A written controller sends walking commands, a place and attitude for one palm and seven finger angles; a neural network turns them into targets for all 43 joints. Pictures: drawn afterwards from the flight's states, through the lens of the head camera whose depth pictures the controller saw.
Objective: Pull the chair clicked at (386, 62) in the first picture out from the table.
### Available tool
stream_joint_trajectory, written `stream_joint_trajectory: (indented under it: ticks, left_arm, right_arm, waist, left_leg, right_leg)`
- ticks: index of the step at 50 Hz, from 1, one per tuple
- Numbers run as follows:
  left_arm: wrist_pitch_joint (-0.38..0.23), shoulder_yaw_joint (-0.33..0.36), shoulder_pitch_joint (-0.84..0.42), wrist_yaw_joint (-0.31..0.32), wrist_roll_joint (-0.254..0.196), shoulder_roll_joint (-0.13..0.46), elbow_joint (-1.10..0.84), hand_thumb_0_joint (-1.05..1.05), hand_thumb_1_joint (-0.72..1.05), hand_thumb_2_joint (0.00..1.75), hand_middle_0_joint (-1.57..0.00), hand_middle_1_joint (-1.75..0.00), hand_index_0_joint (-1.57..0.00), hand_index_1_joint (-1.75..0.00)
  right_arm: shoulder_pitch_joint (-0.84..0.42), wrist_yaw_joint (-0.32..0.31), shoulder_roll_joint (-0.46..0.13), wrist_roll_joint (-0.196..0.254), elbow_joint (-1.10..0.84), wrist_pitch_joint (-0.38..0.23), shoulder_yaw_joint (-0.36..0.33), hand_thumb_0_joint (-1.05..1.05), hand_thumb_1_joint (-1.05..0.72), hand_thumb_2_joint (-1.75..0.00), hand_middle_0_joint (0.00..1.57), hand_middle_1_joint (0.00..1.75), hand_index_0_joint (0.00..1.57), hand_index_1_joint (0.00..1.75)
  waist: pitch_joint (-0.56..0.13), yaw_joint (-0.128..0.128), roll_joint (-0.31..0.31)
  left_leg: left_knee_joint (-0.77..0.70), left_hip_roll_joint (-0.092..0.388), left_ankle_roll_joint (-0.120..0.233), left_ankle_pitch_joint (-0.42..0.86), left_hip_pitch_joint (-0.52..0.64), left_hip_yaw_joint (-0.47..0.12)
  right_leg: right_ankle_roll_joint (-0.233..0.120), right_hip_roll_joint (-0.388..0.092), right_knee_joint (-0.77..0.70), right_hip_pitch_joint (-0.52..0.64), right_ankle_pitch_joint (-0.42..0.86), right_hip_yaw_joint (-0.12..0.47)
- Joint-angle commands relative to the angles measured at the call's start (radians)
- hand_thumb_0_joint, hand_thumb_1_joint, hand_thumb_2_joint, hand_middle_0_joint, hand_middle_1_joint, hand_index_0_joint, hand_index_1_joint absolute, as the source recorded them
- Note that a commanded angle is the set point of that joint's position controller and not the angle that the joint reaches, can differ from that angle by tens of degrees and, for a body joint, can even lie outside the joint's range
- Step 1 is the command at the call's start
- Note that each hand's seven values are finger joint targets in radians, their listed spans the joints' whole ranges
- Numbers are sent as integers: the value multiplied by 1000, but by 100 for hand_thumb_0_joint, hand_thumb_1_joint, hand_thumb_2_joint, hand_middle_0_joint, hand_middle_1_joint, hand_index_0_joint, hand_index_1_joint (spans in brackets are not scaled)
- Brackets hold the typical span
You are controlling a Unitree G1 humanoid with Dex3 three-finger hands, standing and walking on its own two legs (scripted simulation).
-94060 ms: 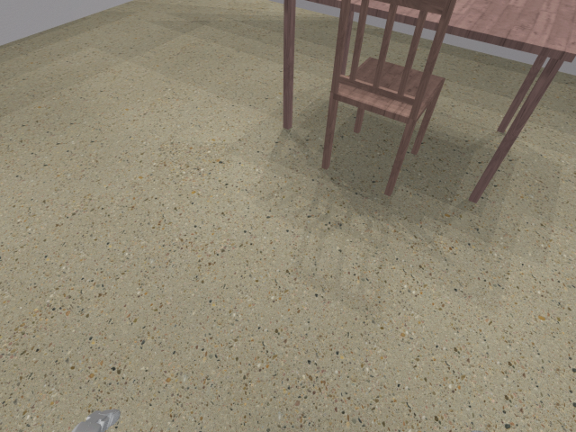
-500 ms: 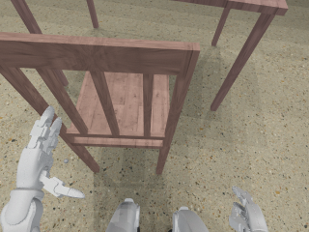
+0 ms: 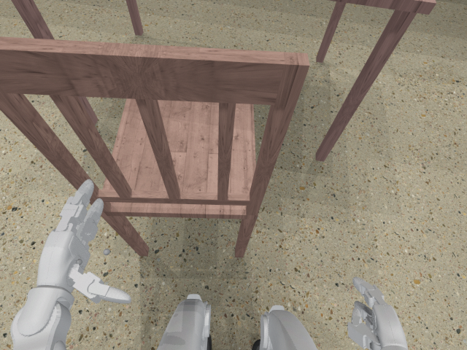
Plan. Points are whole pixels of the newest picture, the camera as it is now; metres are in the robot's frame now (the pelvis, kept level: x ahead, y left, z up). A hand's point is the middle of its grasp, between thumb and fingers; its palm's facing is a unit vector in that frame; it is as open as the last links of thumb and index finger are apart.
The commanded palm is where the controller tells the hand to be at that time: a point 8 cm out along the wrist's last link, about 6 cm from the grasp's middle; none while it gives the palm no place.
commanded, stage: push the fingers through the gap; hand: left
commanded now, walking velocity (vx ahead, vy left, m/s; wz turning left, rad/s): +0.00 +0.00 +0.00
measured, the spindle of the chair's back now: (163, 157) +0.43 +0.15 +0.03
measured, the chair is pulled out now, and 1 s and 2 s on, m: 0.34 0.34 0.34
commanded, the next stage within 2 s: hook a spindle and tug to test in 1.52 s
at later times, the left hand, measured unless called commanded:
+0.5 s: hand (104, 212) +0.32 +0.22 +0.03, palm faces +0.05 -1.00 -0.05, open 17.0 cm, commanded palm +0.31 +0.26 +0.02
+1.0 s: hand (114, 186) +0.37 +0.22 +0.02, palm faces +0.04 -1.00 -0.04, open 17.0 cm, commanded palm +0.36 +0.26 +0.02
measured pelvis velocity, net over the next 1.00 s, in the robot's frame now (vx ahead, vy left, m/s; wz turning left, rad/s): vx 0.00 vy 0.00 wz -0.01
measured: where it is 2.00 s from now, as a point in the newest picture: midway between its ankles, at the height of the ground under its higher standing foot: outside the picture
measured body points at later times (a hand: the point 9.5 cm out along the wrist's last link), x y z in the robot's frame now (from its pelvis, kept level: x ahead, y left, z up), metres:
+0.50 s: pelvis +0.00 +0.00 +0.00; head +0.11 +0.03 +0.43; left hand +0.31 +0.28 +0.03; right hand +0.16 -0.25 -0.10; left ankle +0.04 +0.08 -0.62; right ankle +0.01 -0.12 -0.62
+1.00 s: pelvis +0.00 +0.00 +0.00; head +0.13 +0.03 +0.44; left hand +0.36 +0.27 +0.02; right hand +0.13 -0.26 -0.10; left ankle +0.04 +0.08 -0.62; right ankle +0.01 -0.12 -0.62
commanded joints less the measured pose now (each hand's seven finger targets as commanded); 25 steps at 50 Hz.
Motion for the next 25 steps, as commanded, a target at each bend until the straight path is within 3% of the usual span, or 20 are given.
stream_joint_trajectory:
  ticks: [1, 2, 4, 7, 8, 11, 12, 13, 14, 16, 18, 21, 23, 25]
  left_arm:
    - [-233, 86, -184, 52, 1, 225, -462, 0, -50, 30, -6, -8, -6, -8]
    - [-244, 112, -173, 76, 9, 243, -440, 0, -50, 30, -6, -8, -6, -8]
    - [-227, 94, -166, 93, 23, 192, -299, 0, -50, 30, -6, -8, -6, -8]
    - [-127, 62, -161, 62, 30, 137, -67, 0, -50, 30, -6, -8, -6, -8]
    - [-92, 52, -181, 42, 27, 134, -35, 0, -50, 30, -6, -8, -6, -8]
    - [-29, 44, -257, -6, 6, 156, -115, 0, -50, 30, -6, -8, -6, -8]
    - [-31, 53, -277, -10, -1, 173, -166, 0, -50, 30, -6, -8, -6, -8]
    - [-41, 70, -270, -6, -5, 193, -225, 0, -50, 30, -6, -8, -6, -8]
    - [-65, 77, -318, 5, -4, 216, -287, 0, -50, 30, -6, -8, -6, -8]
    - [-116, 106, -308, 43, -1, 238, -342, 0, -50, 30, -6, -8, -6, -8]
    - [-147, 85, -336, 72, 18, 213, -281, 0, -50, 30, -6, -8, -6, -8]
    - [-147, 68, -377, 72, 35, 180, -94, 0, -50, 30, -6, -8, -6, -8]
    - [-134, 55, -416, 46, 41, 175, -21, 0, -50, 30, -6, -8, -6, -8]
    - [-108, 54, -428, 19, 35, 181, 0, 0, -50, 30, -6, -8, -6, -8]
  right_arm:
    - [12, -14, -139, -23, -96, -72, -60, 0, -90, -90, 20, 30, 20, 30]
    - [11, -11, -141, -31, -82, -72, -62, 0, -90, -90, 20, 30, 20, 30]
    - [1, 0, -142, -31, -66, -60, -60, 0, -90, -90, 20, 30, 20, 30]
    - [-2, 7, -161, -23, -69, -26, -57, 0, -90, -90, 20, 30, 20, 30]
    - [-1, 5, -170, -14, -81, -14, -59, 0, -90, -90, 20, 30, 20, 30]
    - [2, -6, -177, 1, -119, -3, -61, 0, -90, -90, 20, 30, 20, 30]
    - [5, -9, -175, 2, -125, -7, -61, 0, -90, -90, 20, 30, 20, 30]
    - [9, -11, -171, 1, -132, -10, -61, 0, -90, -90, 20, 30, 20, 30]
    - [12, -15, -168, -2, -126, -15, -61, 0, -90, -90, 20, 30, 20, 30]
    - [23, -15, -156, -12, -109, -24, -59, 0, -90, -90, 20, 30, 20, 30]
    - [24, -10, -150, -21, -80, -27, -55, 0, -90, -90, 20, 30, 20, 30]
    - [28, -8, -159, -24, -47, -20, -54, 0, -90, -90, 20, 30, 20, 30]
    - [28, -9, -167, -20, -47, -15, -53, 0, -90, -90, 20, 30, 20, 30]
    - [32, -9, -175, -15, -58, -8, -55, 0, -90, -90, 20, 30, 20, 30]
  waist:
    - [-410, 8, 144]
    - [-407, 13, 149]
    - [-338, -6, 108]
    - [-249, -23, 26]
    - [-254, -23, 2]
    - [-352, -6, 47]
    - [-391, -7, 40]
    - [-431, 10, 71]
    - [-450, 0, 73]
    - [-464, 10, 95]
    - [-403, -17, 67]
    - [-289, -47, 29]
    - [-271, -45, 49]
    - [-305, -32, 65]
  left_leg:
    - [-196, 27, -47, 401, 464, -84]
    - [-189, 28, -51, 418, 457, -89]
    - [-181, 26, -53, 356, 399, -94]
    - [-189, 13, -37, 177, 261, -77]
    - [-193, 13, -34, 151, 250, -72]
    - [-217, 14, -30, 198, 319, -67]
    - [-215, 18, -27, 245, 353, -70]
    - [-220, 20, -30, 295, 394, -72]
    - [-215, 26, -33, 345, 435, -79]
    - [-211, 30, -40, 400, 475, -85]
    - [-197, 31, -40, 385, 435, -87]
    - [-184, 24, -34, 241, 321, -79]
    - [-189, 19, -33, 201, 298, -72]
    - [-205, 19, -36, 214, 333, -74]
  right_leg:
    - [-26, 3, -125, 59, 227, 24]
    - [-27, 3, -114, 46, 229, 22]
    - [-20, 0, -105, 5, 198, 12]
    - [-15, 1, -130, 10, 123, 15]
    - [-14, 2, -138, 26, 117, 19]
    - [-15, -4, -163, 96, 157, 29]
    - [-16, -2, -168, 121, 185, 32]
    - [-17, -2, -168, 136, 206, 30]
    - [-17, -1, -164, 127, 232, 29]
    - [-18, 2, -156, 111, 247, 25]
    - [-14, 4, -146, 75, 237, 22]
    - [-11, 4, -148, 22, 160, 21]
    - [-17, 1, -152, 22, 139, 26]
    - [-20, -3, -160, 38, 149, 26]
